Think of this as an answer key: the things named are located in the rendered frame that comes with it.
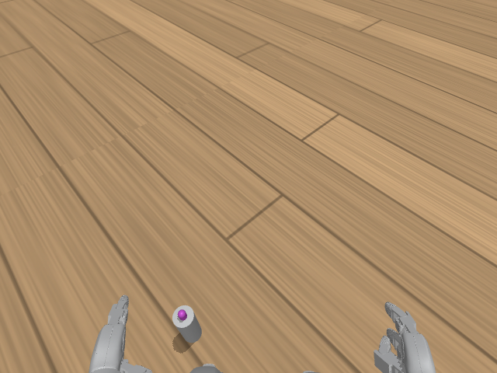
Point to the left robot hand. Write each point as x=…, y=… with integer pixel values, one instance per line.
x=109, y=348

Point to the right robot hand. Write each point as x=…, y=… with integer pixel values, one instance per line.
x=414, y=355

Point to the bottle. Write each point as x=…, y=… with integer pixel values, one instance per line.
x=187, y=323

